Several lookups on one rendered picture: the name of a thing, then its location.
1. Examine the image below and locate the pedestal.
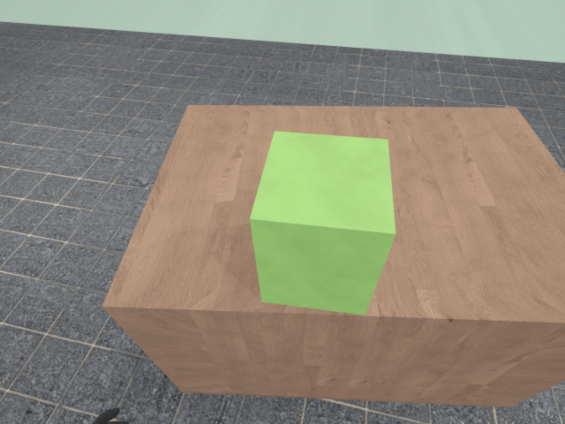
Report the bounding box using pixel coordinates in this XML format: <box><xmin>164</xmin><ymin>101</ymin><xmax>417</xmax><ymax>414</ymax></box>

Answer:
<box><xmin>102</xmin><ymin>105</ymin><xmax>565</xmax><ymax>407</ymax></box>

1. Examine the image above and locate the carton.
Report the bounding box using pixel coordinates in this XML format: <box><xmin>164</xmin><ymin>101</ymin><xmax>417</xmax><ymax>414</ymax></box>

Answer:
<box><xmin>250</xmin><ymin>131</ymin><xmax>396</xmax><ymax>315</ymax></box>

